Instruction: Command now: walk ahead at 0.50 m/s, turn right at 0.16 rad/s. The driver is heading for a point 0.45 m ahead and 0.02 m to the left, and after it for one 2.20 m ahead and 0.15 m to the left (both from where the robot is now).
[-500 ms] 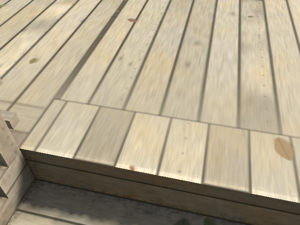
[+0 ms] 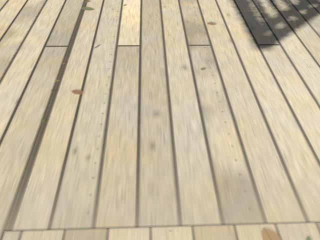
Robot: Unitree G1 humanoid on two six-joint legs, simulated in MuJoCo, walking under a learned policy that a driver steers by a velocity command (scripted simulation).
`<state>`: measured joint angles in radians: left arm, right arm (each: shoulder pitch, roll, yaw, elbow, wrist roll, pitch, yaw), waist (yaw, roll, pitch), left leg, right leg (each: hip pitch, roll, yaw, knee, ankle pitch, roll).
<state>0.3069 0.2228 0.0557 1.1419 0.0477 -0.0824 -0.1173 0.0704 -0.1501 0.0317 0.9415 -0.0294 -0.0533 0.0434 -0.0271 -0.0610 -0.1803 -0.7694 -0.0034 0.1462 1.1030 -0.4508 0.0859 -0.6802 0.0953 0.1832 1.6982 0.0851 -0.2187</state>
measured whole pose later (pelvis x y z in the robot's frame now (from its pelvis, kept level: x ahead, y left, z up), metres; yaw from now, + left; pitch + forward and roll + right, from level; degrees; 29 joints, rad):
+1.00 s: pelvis +0.38 -0.01 +0.26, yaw -1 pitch +1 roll -1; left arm 0.04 0.20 0.05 0.86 0.00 -0.08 -0.06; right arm 0.11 -0.18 -0.04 0.90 0.00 -0.09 0.04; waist -0.02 -0.01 -0.03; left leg -0.44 0.04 -0.01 0.62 -0.20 -0.01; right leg -0.31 -0.02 -0.12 0.61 -0.32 -0.02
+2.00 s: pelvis +0.41 -0.01 +0.28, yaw -1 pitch -1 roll +0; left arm 0.31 0.16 0.00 1.10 0.00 -0.02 0.02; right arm 0.20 -0.19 -0.02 1.09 0.00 0.01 -0.03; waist 0.01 0.01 0.02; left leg -0.25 0.02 0.00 0.43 -0.16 -0.01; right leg -0.13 -0.03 -0.11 0.43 -0.28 -0.01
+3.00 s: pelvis +0.61 +0.05 +0.27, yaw +0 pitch +3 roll +2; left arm 0.04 0.18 0.07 0.97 0.00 -0.09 -0.04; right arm 0.30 -0.16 -0.07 0.94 0.01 -0.11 0.07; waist -0.01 -0.04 -0.01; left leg -0.11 -0.06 0.05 0.42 -0.35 0.03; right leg -0.39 -0.10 -0.06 0.58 -0.24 0.01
